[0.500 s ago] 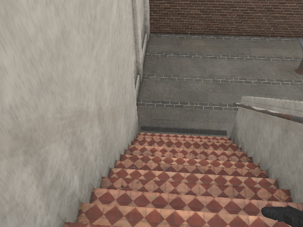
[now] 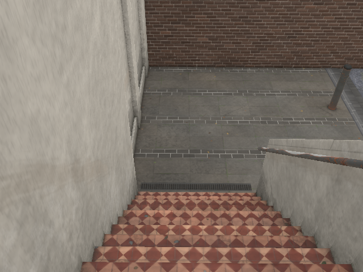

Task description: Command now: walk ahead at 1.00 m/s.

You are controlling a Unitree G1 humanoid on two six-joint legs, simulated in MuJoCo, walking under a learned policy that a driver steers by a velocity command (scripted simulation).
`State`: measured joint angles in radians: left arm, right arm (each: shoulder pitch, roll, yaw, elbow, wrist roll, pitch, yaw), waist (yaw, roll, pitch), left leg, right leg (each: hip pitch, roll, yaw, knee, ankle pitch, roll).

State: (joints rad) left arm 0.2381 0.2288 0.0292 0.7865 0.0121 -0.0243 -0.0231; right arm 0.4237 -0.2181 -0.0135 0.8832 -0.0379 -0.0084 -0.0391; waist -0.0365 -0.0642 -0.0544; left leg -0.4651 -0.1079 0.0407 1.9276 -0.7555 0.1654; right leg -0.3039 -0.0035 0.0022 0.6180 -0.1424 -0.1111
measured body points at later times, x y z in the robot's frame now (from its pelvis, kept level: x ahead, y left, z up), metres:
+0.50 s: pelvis +0.26 +0.04 -0.26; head +0.24 +0.04 +0.19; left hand +0.40 +0.28 -0.38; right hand +0.27 -0.23 -0.38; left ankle +0.24 +0.15 -0.96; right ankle +0.21 -0.10 -0.72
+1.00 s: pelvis +0.50 -0.09 -0.51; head +0.49 -0.10 -0.06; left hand +0.60 +0.15 -0.65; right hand +0.48 -0.35 -0.64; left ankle +0.67 +0.04 -1.10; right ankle +0.45 -0.14 -1.18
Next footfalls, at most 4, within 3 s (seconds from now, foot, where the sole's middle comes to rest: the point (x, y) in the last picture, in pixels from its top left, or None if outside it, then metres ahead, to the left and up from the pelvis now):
0.38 left None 0.27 0.14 -1.00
0.82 right None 0.48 -0.16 -1.21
1.22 left None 0.73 -0.07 -1.43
1.66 right None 0.95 -0.33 -1.64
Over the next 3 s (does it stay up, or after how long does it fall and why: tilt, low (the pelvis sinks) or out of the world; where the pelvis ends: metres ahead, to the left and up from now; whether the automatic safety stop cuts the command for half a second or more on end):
stays up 1.66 -0.08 -1.56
